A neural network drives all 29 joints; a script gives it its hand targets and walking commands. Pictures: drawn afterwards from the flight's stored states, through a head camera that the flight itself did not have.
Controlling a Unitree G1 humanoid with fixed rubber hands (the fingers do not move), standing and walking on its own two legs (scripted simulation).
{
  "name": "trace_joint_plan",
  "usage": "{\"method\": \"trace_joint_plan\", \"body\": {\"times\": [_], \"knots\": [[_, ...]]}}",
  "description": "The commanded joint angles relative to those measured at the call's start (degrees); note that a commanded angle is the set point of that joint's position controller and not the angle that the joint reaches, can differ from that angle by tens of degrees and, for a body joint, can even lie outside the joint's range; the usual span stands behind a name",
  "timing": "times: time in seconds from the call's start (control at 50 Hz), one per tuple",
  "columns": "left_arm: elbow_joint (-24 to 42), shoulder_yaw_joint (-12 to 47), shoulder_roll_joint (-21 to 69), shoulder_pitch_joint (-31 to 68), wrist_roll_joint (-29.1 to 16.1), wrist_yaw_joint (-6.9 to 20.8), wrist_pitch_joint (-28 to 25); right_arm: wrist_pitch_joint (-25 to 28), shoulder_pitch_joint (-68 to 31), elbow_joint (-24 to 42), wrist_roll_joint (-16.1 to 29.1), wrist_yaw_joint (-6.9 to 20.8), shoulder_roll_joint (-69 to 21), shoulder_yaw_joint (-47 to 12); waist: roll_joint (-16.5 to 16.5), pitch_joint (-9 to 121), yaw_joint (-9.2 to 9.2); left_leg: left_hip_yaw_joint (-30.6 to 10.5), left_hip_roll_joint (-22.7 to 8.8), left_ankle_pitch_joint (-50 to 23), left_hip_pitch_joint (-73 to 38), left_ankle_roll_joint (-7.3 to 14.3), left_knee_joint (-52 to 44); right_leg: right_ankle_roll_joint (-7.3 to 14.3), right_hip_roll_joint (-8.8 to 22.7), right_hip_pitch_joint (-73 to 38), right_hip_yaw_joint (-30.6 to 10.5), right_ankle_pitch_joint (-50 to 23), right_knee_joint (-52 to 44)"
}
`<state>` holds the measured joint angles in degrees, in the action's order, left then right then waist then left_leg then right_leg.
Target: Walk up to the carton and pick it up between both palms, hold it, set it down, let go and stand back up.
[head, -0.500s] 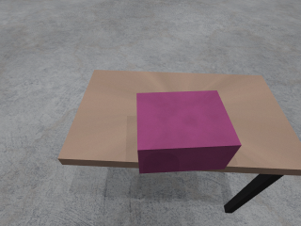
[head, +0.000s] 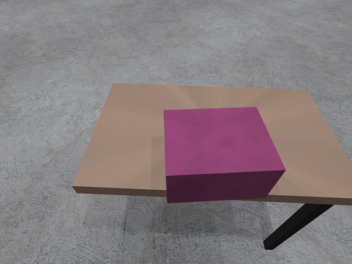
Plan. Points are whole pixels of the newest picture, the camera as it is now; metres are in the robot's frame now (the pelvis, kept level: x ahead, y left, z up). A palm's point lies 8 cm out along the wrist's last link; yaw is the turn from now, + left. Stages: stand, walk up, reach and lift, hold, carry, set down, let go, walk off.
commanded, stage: stand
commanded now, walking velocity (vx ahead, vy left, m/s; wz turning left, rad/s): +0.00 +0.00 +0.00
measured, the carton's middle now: (213, 153) +0.42 -0.08 -0.01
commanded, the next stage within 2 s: walk up in 0.34 s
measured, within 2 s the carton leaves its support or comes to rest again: neither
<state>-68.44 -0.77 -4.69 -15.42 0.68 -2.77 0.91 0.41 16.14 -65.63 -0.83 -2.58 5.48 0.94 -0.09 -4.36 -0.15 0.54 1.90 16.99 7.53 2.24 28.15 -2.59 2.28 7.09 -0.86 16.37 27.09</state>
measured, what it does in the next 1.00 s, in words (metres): steps on the spot: right foot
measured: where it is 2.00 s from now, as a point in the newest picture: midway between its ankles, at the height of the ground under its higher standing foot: outside the picture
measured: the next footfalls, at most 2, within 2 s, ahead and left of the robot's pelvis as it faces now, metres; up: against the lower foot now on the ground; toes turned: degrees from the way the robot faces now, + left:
right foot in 0.96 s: +0.04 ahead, -0.22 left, +0.00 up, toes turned +10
left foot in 1.34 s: -0.01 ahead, +0.00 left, +0.00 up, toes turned +8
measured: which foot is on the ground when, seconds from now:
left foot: down 0.00-0.98, up 1.00-1.00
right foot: down 0.00-0.56, up 0.58-0.94, down 0.96-1.00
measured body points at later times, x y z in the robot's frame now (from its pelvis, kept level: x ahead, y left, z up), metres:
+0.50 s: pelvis +0.00 +0.02 +0.00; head +0.01 +0.02 +0.45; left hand -0.03 +0.21 -0.17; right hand -0.02 -0.18 -0.16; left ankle -0.02 +0.09 -0.74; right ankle -0.02 -0.15 -0.74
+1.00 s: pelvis -0.01 -0.09 -0.01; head +0.03 -0.10 +0.43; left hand +0.08 +0.16 -0.15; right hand -0.07 -0.33 -0.17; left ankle -0.02 +0.09 -0.73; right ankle +0.00 -0.21 -0.74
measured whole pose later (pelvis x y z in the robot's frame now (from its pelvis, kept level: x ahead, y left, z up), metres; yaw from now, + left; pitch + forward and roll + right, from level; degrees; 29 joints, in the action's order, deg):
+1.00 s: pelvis -0.01 -0.09 -0.01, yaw +1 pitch -1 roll -2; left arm -55.9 -1.9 -10.4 -9.1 0.6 -1.5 1.2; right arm -1.3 20.7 -61.3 -1.9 -2.5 11.4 5.2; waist -3.9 -6.4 -4.2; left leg -4.5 -5.7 23.7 17.4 -2.9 40.1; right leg -1.4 1.2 15.5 4.7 16.2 33.5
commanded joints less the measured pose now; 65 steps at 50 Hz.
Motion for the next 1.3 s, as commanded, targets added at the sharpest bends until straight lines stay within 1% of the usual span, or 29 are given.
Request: {"method": "trace_joint_plan", "body": {"times": [0.0,0.14,0.16,0.28,0.5,0.52,0.54,0.56,0.58,0.6,0.62,0.66,0.74,0.8,0.86,0.9,0.92,0.94,0.96,0.98,1.0,1.02,1.04,1.08,1.1,1.16,1.2,1.24,1.28], "knots": [[0.36,-0.56,-4.32,-4.09,0.03,-0.42,-0.31,0.66,3.98,1.28,-0.04,-0.39,4.85,0.74,0.25,-3.03,0.05,-5.32,-5.68,-13.27,4.28,0.88,-7.9,2.41,2.22,1.5,-1.42,-10.69,-4.76],[-0.23,-0.51,-4.24,-4.31,0.08,-0.41,-0.29,0.66,4.69,0.92,-0.13,-0.49,4.29,0.68,1.33,-2.96,-0.03,-5.51,-5.81,-12.43,3.95,0.99,-8.55,2.22,2.08,1.98,-1.16,-10.17,-5.06],[-0.1,-0.4,-3.69,-4.22,-0.02,-0.39,-0.26,0.72,4.79,1.03,-0.09,-0.46,4.86,0.94,-0.38,-2.24,-0.14,-5.71,-5.79,-12.27,4.27,1.09,-8.66,2.0,2.16,1.21,-1.09,-10.2,-4.87],[-0.46,-0.38,-4.1,-4.57,0.1,-0.56,-0.12,0.73,4.85,0.87,0.04,-0.4,3.91,0.78,0.87,-3.26,-0.14,-5.87,-5.56,-9.53,4.57,1.16,-9.43,1.89,2.16,2.09,-0.84,-9.54,-5.28],[-0.96,-0.16,-3.52,-5.77,-0.16,-0.39,0.02,1.0,5.95,1.04,0.03,-0.28,4.34,0.99,0.06,-2.84,-0.21,-7.13,-5.95,-7.13,5.38,1.52,-11.2,1.27,2.04,2.12,-0.16,-9.08,-4.55],[0.46,-2.97,-11.61,-2.16,0.01,-1.16,1.11,1.29,2.13,4.75,-0.26,-0.83,10.49,2.82,1.75,-10.76,-1.02,-9.66,-12.25,-41.27,6.64,1.68,-2.69,-0.8,1.35,10.2,2.68,-15.7,5.64],[2.28,-3.91,-14.41,-2.22,1.39,-0.72,2.36,1.15,11.64,3.67,-1.41,-1.7,13.27,4.13,2.65,-4.71,-5.95,-24.66,-24.54,-47.98,-4.12,6.06,-6.47,-2.53,-2.53,19.64,6.5,6.44,18.48],[3.32,-3.98,-13.11,-2.33,2.57,-0.2,3.13,0.61,18.61,1.57,-1.29,-2.52,15.58,5.1,1.06,0.78,-6.97,-30.99,-30.33,-45.68,-7.56,8.22,-7.35,-2.1,-1.3,20.97,3.04,12.23,26.76],[4.23,-3.7,-10.62,-3.82,3.24,0.51,3.61,0.06,20.58,0.9,-1.04,-3.21,17.33,5.88,-1.94,3.71,-5.9,-33.84,-31.71,-33.1,-6.21,9.0,-9.49,-1.4,-0.71,21.99,-0.61,12.3,33.56],[5.01,-3.22,-8.63,-3.88,3.32,1.07,3.85,-0.49,17.85,1.04,-0.96,-3.48,17.38,6.2,-4.31,3.08,-4.23,-31.71,-30.24,-17.47,-2.68,9.71,-10.68,-1.3,-0.17,23.73,-2.41,10.2,39.62],[6.01,-2.95,-7.57,-2.09,3.04,1.5,3.8,-0.8,13.41,1.96,-1.18,-3.43,15.73,6.24,-6.75,0.31,-2.63,-27.9,-27.23,-7.7,1.53,9.28,-11.55,-1.46,0.32,25.07,-3.56,6.96,42.47],[8.99,-3.45,-9.06,2.71,2.67,2.1,3.57,-1.02,8.96,3.82,-1.21,-2.88,11.39,5.12,-8.07,-4.43,-2.62,-22.17,-22.25,1.53,9.52,7.53,-12.99,-1.92,0.09,26.09,-3.85,2.35,43.64],[12.04,-3.34,-9.36,2.23,2.02,2.29,3.28,0.21,8.46,4.46,-1.41,-2.0,11.04,5.04,-12.04,-2.16,-1.71,-17.86,-19.94,-5.8,5.74,7.39,-11.37,-2.94,-1.57,25.23,-1.42,2.09,36.79],[14.21,-2.65,-9.09,3.46,1.52,2.23,2.62,0.55,10.58,4.16,-1.97,-1.63,12.96,5.69,-15.66,-1.01,-3.02,-18.2,-20.39,-9.01,2.36,7.71,-10.76,-2.7,-0.57,23.58,0.52,5.38,25.49],[14.73,-1.78,-8.27,2.38,0.2,2.12,1.83,0.12,7.25,5.84,-2.31,-0.92,13.65,5.75,-18.13,-0.86,-1.84,-15.44,-18.36,-16.03,8.68,6.34,-10.22,-1.49,-0.55,11.36,3.8,6.45,11.79],[12.49,-2.02,-8.83,-5.03,-0.41,1.27,0.94,-0.43,3.83,7.55,-1.9,-0.39,15.06,6.11,-15.09,0.12,1.89,-12.39,-16.01,-24.33,13.76,3.8,-3.7,-0.81,-0.69,-0.07,5.87,-3.77,-0.18],[11.04,-2.22,-10.46,-8.53,-0.42,0.75,0.14,-0.58,5.06,7.88,-1.34,0.1,13.4,5.5,-8.87,2.05,2.53,-10.03,-12.39,-17.0,15.75,1.72,2.84,-0.74,1.37,-5.5,4.35,-9.07,-6.45],[11.33,-3.22,-14.85,-8.24,-0.24,0.49,-0.67,-0.78,9.2,8.39,-0.7,0.5,9.38,4.59,6.95,5.39,0.45,-5.32,-5.96,4.77,20.26,-1.67,13.64,0.62,11.73,-10.5,-5.94,-15.57,-11.81],[12.43,-3.45,-18.59,-5.35,-0.16,0.35,-0.97,-1.39,12.37,8.95,0.01,0.15,5.65,3.67,19.92,8.92,-1.44,-0.73,-2.6,18.63,20.01,-3.93,25.6,5.27,20.86,-7.69,-12.72,-28.47,-10.17],[12.74,-3.26,-18.08,-5.83,-0.03,0.44,-1.14,-2.35,9.23,8.87,-0.1,-0.4,8.23,4.78,20.92,9.23,1.28,-3.86,-3.22,19.52,16.64,-3.59,31.52,8.79,22.46,-0.61,-16.18,-26.92,-10.41],[13.42,-2.22,-14.43,-3.99,0.25,0.57,-1.14,-2.83,7.09,8.27,-0.2,-0.11,9.58,4.75,13.85,5.93,0.98,-6.41,-4.05,17.58,16.06,-2.79,34.52,8.42,20.4,2.5,-14.27,-22.46,-11.52],[14.67,-1.34,-11.64,0.79,0.24,0.42,-1.11,-3.0,8.0,6.75,-0.35,0.63,7.44,4.53,7.78,1.87,-1.6,-7.07,-4.44,13.38,16.89,-2.42,35.17,7.25,17.32,4.78,-9.06,-17.16,-11.87],[15.27,-0.68,-10.43,3.0,0.21,0.54,-1.33,-3.09,9.35,5.26,-0.81,1.25,5.25,3.95,7.6,0.1,-2.97,-6.19,-4.58,9.78,17.1,-2.39,33.23,6.0,14.95,5.54,-7.7,-15.32,-12.57],[15.14,-0.44,-9.57,2.92,-0.34,1.01,-2.11,-3.28,9.41,4.06,-1.3,1.43,4.54,3.53,10.61,-1.4,-2.48,-4.8,-4.39,5.93,14.42,-2.94,28.61,6.05,12.65,6.33,-7.96,-18.12,-13.97],[14.98,-0.44,-9.3,2.8,-0.37,1.09,-2.45,-3.33,10.46,3.22,-1.09,1.27,4.73,3.36,10.62,-0.5,-2.97,-4.03,-4.09,4.84,13.94,-3.24,27.6,6.65,12.47,4.61,-6.68,-20.3,-13.62],[13.22,0.28,-6.85,-0.72,-0.23,0.85,-3.12,-3.32,7.95,3.13,-0.58,0.65,5.38,2.83,11.23,0.4,-1.3,-2.55,-4.47,6.11,11.68,-3.83,20.09,8.46,12.39,1.4,-5.16,-28.76,-11.48],[12.34,0.57,-6.69,-2.02,0.02,0.66,-3.04,-3.19,5.67,3.64,-0.06,0.32,5.4,2.11,9.74,0.76,-0.56,-1.57,-4.47,7.89,10.14,-3.86,13.76,9.39,12.33,-0.66,-4.31,-32.81,-9.33],[11.21,0.49,-7.81,-3.1,0.33,0.46,-2.75,-2.92,3.88,3.84,0.27,0.04,5.16,1.35,9.99,1.76,0.11,-0.69,-4.57,9.15,7.88,-3.66,6.87,11.11,12.87,-1.0,-5.52,-33.43,-8.03],[10.62,0.14,-8.81,-3.46,0.47,0.39,-2.39,-2.34,4.24,3.65,0.33,-0.19,5.43,0.73,8.13,2.76,-0.35,-0.54,-4.8,4.58,4.62,-2.94,-1.28,11.42,13.02,-0.96,-6.25,-32.3,-6.67]]}}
